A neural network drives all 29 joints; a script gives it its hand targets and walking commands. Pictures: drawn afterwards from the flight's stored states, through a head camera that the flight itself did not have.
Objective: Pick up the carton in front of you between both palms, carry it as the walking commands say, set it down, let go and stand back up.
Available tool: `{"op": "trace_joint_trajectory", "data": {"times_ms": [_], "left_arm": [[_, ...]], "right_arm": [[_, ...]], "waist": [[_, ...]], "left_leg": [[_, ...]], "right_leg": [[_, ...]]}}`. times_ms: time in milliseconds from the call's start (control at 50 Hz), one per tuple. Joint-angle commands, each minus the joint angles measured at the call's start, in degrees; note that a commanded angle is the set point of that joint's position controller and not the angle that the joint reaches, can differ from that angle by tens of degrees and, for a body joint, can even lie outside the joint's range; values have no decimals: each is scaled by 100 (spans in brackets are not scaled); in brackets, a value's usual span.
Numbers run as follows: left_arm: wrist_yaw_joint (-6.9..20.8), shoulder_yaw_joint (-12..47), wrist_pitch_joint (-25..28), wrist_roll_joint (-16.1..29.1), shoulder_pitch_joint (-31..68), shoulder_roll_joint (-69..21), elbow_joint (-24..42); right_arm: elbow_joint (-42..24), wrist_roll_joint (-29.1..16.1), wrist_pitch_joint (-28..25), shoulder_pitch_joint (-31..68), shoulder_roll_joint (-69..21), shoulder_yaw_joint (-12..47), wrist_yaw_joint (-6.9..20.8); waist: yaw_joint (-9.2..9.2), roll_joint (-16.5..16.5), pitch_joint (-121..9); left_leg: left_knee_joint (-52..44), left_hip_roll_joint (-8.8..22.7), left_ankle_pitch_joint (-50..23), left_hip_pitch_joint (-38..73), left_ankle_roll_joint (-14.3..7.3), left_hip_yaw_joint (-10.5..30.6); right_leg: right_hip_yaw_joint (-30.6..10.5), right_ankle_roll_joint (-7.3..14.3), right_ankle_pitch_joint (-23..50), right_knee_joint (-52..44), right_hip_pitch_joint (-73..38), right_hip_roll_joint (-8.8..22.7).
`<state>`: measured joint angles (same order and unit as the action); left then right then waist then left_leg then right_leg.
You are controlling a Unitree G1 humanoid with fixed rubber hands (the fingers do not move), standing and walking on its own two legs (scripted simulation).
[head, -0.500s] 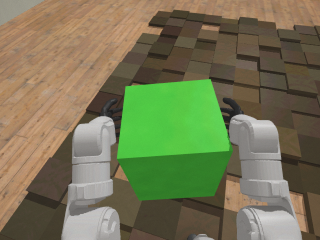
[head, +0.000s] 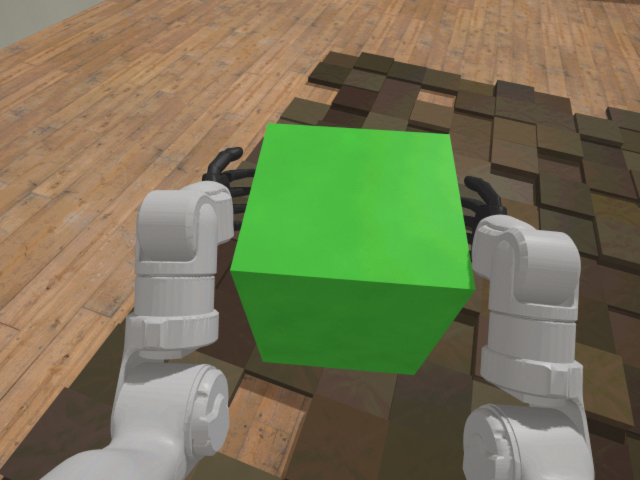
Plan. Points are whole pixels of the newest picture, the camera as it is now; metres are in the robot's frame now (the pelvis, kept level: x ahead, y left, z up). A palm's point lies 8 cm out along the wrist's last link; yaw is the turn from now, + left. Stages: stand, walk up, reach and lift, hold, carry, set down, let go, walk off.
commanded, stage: carry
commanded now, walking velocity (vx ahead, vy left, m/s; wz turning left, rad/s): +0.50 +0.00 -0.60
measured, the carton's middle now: (346, 259) +0.38 +0.01 +0.08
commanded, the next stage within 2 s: none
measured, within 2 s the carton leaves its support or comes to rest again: neither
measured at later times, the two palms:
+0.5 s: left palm (332, 120) +0.63 +0.04 +0.12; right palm (520, 159) +0.58 -0.25 +0.11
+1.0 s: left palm (430, 37) +0.93 -0.15 +0.14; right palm (575, 93) +0.74 -0.38 +0.14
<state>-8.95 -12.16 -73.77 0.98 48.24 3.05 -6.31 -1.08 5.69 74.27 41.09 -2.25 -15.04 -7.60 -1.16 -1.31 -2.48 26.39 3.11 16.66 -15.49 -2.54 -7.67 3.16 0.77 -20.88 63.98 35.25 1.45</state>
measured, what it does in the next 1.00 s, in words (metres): walks ahead, turning right: right foot, then left foot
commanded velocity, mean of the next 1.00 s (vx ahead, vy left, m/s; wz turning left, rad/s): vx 0.50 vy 0.00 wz -0.46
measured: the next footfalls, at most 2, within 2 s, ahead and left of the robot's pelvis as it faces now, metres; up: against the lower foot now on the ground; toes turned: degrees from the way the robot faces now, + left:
right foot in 0.22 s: +0.33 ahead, -0.10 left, +0.03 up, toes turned -14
left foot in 0.70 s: +0.64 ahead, +0.03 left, +0.01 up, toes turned -20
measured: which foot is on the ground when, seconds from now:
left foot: down 0.00-0.24, up 0.26-0.68, down 0.70-1.00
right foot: up 0.00-0.20, down 0.22-0.70, up 0.72-1.00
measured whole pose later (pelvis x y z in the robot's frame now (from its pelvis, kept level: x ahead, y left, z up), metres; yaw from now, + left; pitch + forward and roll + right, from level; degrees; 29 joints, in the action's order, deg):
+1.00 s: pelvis +0.57 -0.08 +0.01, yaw -34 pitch +3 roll +0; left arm -5.3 -9.1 -73.2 -3.8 34.4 0.6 -4.3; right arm 2.1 4.5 72.7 30.2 -2.2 -8.8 -7.4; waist 2.1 -2.6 -7.3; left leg 23.5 5.9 15.8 -10.7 0.2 -13.0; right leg 2.8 0.9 -9.9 46.3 35.5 4.2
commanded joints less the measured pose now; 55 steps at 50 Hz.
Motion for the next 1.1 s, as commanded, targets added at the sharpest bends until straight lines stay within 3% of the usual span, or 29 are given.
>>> {"op": "trace_joint_trajectory", "data": {"times_ms": [0,80,140,180,200,220,240,260,280,320,360,420,440,520,620,660,680,700,720,740,760,780,800,820,880,920,960,1000,1080], "left_arm": [[1295,3405,-50,2081,3471,-6411,235],[1146,3067,-95,1580,3291,-6232,92],[1120,2881,-133,1267,3009,-6141,68],[1141,2814,-160,1142,2701,-6097,115],[1170,2828,-155,1117,2588,-6143,212],[1216,2879,-142,1116,2422,-6236,360],[1245,2980,-88,1021,2414,-6283,450],[1273,3111,-68,1109,1973,-6504,557],[1276,3262,-29,1143,1889,-6517,1154],[1305,3583,61,1234,1904,-6776,2047],[1351,3976,133,1428,1654,-6833,2885],[1466,4451,223,1533,709,-6635,3607],[1516,4541,206,1524,250,-6461,3708],[1757,4595,129,1740,-581,-6113,3584],[1839,4518,-50,1630,-740,-5621,3166],[1822,4476,-114,1580,-523,-5382,2871],[1807,4451,-150,1554,-389,-5231,2722],[1805,4381,-206,1577,-291,-5098,2523],[1791,4499,-260,1715,192,-5341,2367],[1803,4379,-232,1774,466,-5281,2263],[1827,4305,-196,1853,800,-5339,2075],[1827,4325,-140,1951,1046,-5604,1823],[1805,4224,-83,1963,1191,-5650,1624],[1767,4202,-36,1981,1428,-5729,1492],[1627,4052,101,1973,1752,-5945,963],[1547,3905,207,1922,1940,-6081,645],[1475,3738,301,1867,2187,-6180,443],[1397,3582,356,1826,2504,-6215,342],[1221,3175,311,1732,3028,-6004,314]], "right_arm": [[-625,-2634,-76,4655,-5224,3501,1303],[-524,-2980,-5,5033,-5553,3533,1483],[-523,-3129,41,5143,-5759,3579,1574],[-537,-3075,70,4874,-5837,3546,1618],[-579,-3019,68,4683,-5883,3557,1635],[-708,-2937,57,4599,-5889,3601,1649],[-812,-2845,101,4380,-6161,3655,1680],[-904,-2789,122,4161,-5982,3627,1690],[-1063,-2696,114,3711,-6135,3673,1676],[-1711,-2456,-7,3348,-6093,3691,1585],[-2178,-2196,-125,2566,-5965,3787,1462],[-2595,-1833,-313,1265,-5832,4143,1328],[-2761,-1738,-352,876,-5792,4290,1290],[-2906,-1782,-263,161,-5563,4563,1292],[-2643,-2094,-49,259,-5215,4801,1464],[-2358,-2181,14,432,-5048,4823,1509],[-2149,-2187,34,474,-4890,4771,1512],[-1892,-2164,66,527,-4710,4680,1480],[-1660,-2036,-1,889,-4435,4506,1450],[-1580,-2135,-4,1037,-4656,4534,1446],[-1461,-2205,-19,1301,-4829,4488,1442],[-1489,-2276,-77,1773,-4785,4441,1450],[-1322,-2381,-110,2033,-4939,4445,1460],[-1204,-2460,-177,2291,-4980,4416,1468],[-741,-2580,-330,2606,-5114,4221,1471],[-510,-2639,-423,2960,-5196,4082,1474],[-395,-2774,-485,3486,-5334,4038,1484],[-339,-2958,-525,4034,-5449,4031,1490],[-282,-3284,-492,4790,-5548,3964,1430]], "waist": [[508,1148,-2407],[581,929,-1888],[516,804,-1531],[220,1368,-1935],[-50,1383,-2420],[-327,1033,-2818],[-174,-738,-3521],[-285,-838,-3830],[-267,-626,-3476],[-165,167,-2943],[-13,201,-2934],[-14,-19,-2904],[-27,-194,-2991],[-55,-434,-2507],[-95,-678,-1914],[93,-457,-2028],[218,-75,-2290],[206,1069,-2512],[234,2164,-2790],[244,1432,-2401],[326,743,-1782],[303,675,-1833],[270,651,-1665],[236,937,-1577],[224,1204,-1519],[304,1131,-1465],[375,1086,-1430],[446,1182,-1466],[482,1278,-1798]], "left_leg": [[-230,1365,-3762,3380,-298,1008],[-381,1305,-3680,3075,-404,581],[-465,1130,-4576,2369,-126,-144],[597,1190,-6885,2157,102,-512],[1672,1148,-6939,1824,259,-704],[2882,971,-4906,582,382,-531],[4738,58,-141,-1618,684,-233],[6013,-364,1183,-2237,735,775],[6179,-30,1044,-2758,582,1239],[5067,319,578,-2803,562,1270],[4064,352,405,-2245,616,1127],[2754,152,488,-1975,774,797],[2692,187,-159,-2068,790,833],[1766,249,-844,-2479,892,856],[58,-192,-1586,-961,733,326],[-715,-186,-1928,469,649,106],[-491,327,-1466,1830,471,579],[-338,1902,-1776,2695,175,2379],[-497,2761,-943,3392,-801,4190],[-748,2671,106,2655,-875,4110],[-1007,2151,-65,1904,-634,3444],[-1039,2186,585,1643,-650,2985],[-1342,2064,1084,1145,-523,2459],[-1450,1903,1111,857,-393,1912],[-1467,1755,579,841,-324,962],[-1507,1595,218,887,-339,666],[-1450,1383,-314,915,-329,364],[-1224,1226,-856,1133,-327,329],[-135,1093,-2061,1650,-240,329]], "right_leg": [[-79,52,508,85,1639,83],[278,183,770,-656,1712,4],[910,345,1320,-2459,391,-336],[1339,597,1271,-2739,-1079,-866],[1294,772,1628,-3270,-2310,-961],[424,925,1705,-3556,-3917,-493],[-2845,1948,2250,-3506,-5834,1404],[-4116,2416,3455,-3904,-6067,1620],[-3438,2264,4241,-3702,-6039,1498],[-2500,1608,4239,-3801,-5137,1185],[-2093,1335,4023,-4039,-4550,1028],[-1721,1300,4513,-3984,-4226,812],[-1676,1302,4813,-3829,-4350,789],[-1830,1343,3834,-3948,-4272,624],[-1495,984,3613,-3708,-3119,352],[-1176,685,2748,-2829,-2385,71],[-975,451,1844,-1878,-1323,-138],[-494,211,-268,-558,-340,-375],[-280,117,-1077,388,995,-607],[-499,201,-968,880,1076,-56],[-485,195,-692,711,937,-10],[-550,192,-373,653,935,199],[-578,145,3,339,717,383],[-394,106,264,52,494,305],[-239,4,932,-410,464,370],[-252,-12,1176,-1303,275,391],[83,-1,1262,-2201,-159,206],[416,47,1386,-2698,-408,63],[490,148,1622,-3761,-1096,-49]]}}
